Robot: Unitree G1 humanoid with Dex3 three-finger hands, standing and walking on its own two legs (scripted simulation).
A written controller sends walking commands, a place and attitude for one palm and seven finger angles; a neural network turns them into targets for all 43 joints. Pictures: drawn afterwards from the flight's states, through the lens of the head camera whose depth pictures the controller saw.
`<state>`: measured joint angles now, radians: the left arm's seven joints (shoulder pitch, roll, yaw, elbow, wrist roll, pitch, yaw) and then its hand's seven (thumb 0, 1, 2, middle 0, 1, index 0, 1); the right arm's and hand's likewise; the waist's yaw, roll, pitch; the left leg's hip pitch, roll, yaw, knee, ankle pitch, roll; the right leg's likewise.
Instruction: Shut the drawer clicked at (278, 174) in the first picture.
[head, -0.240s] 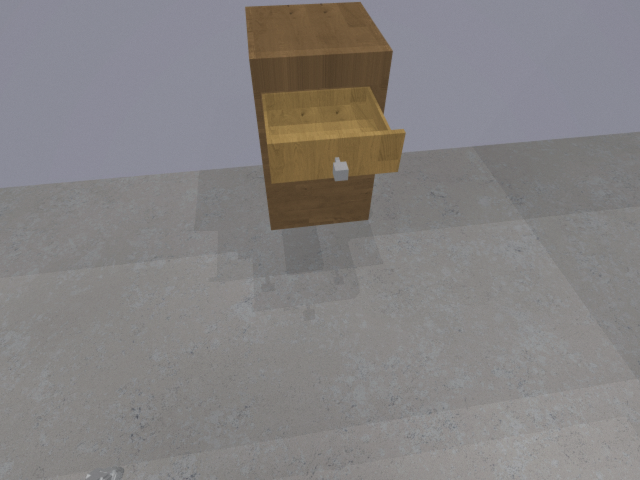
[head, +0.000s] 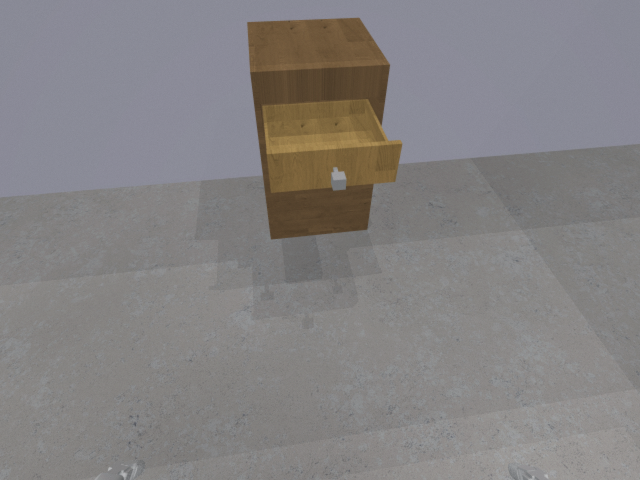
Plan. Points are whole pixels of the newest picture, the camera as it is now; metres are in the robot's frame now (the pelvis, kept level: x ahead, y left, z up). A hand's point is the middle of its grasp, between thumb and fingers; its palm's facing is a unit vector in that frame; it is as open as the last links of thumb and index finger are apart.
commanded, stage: stand and wait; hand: left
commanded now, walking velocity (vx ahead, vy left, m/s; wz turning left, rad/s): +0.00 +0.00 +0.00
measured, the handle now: (337, 176) +0.94 +0.01 -0.21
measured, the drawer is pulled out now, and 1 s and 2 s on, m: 0.28 0.28 0.28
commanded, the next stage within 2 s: look at it before walking up in 0.58 s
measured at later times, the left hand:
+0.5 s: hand out of the picture +0.06 +0.23 -0.15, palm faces -0.02 -0.94 -0.34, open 7.4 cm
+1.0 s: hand out of the picture +0.06 +0.22 -0.15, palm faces -0.02 -0.94 -0.33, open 7.4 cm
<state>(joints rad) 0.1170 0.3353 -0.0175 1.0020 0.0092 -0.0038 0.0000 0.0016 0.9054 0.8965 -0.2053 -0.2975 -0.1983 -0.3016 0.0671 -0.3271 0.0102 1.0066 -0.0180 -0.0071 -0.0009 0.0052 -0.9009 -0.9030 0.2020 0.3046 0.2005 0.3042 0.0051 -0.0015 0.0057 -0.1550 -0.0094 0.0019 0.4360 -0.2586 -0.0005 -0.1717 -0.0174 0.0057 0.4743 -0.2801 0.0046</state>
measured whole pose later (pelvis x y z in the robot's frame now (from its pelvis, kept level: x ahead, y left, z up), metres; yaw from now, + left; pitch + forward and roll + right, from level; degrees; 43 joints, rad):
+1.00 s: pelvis -0.02 -0.02 +0.00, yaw +0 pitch -2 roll +0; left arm 0.15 0.33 -0.01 1.09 0.01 -0.01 0.00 0.00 0.91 0.90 -0.21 -0.30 -0.20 -0.30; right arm 0.14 -0.32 0.01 1.11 -0.01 -0.01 0.00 0.00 -0.90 -0.90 0.20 0.30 0.20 0.30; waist 0.00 0.00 0.02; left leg -0.14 0.02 -0.01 0.36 -0.20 -0.03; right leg -0.16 0.02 0.00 0.40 -0.21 -0.02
